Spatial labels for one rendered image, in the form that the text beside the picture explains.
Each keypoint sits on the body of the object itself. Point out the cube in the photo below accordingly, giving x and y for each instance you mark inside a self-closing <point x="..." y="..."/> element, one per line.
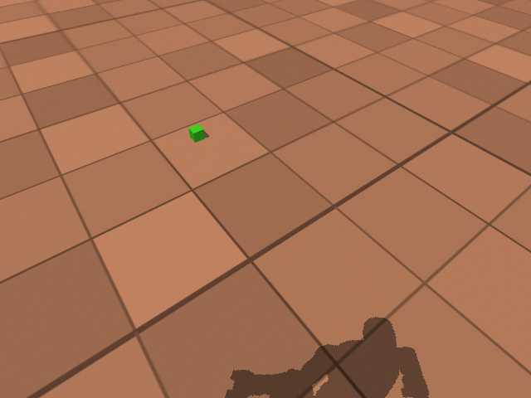
<point x="196" y="133"/>

